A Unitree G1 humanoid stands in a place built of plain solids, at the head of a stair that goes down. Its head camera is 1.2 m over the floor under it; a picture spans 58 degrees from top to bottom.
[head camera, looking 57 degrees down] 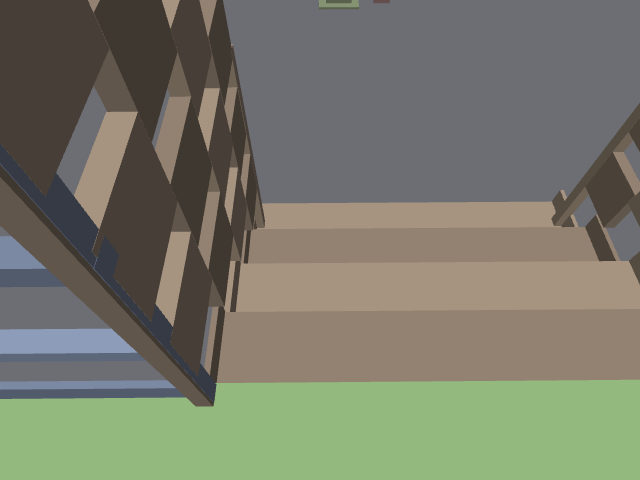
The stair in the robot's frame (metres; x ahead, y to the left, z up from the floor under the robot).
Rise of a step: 0.16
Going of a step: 0.28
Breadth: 1.62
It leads straight ahead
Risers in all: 5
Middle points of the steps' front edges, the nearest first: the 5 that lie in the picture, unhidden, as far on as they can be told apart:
0.32 -0.47 0.00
0.60 -0.47 -0.16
0.88 -0.47 -0.32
1.16 -0.46 -0.48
1.44 -0.46 -0.65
